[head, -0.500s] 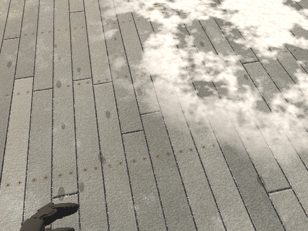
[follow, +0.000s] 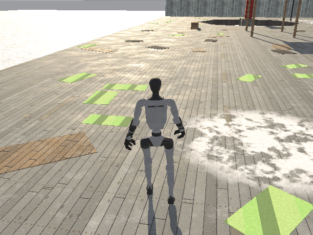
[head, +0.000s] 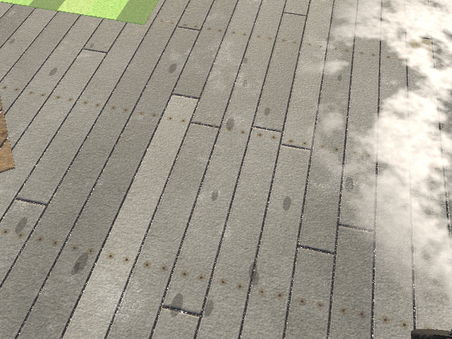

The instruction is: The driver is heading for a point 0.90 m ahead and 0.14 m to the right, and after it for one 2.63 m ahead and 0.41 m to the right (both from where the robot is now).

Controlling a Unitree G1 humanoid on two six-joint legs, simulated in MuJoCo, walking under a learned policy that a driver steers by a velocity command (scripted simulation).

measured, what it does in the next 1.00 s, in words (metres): walks ahead, turning right: right foot, then left foot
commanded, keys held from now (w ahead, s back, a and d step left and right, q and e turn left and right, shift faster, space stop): w+q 0.12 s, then w+e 0.88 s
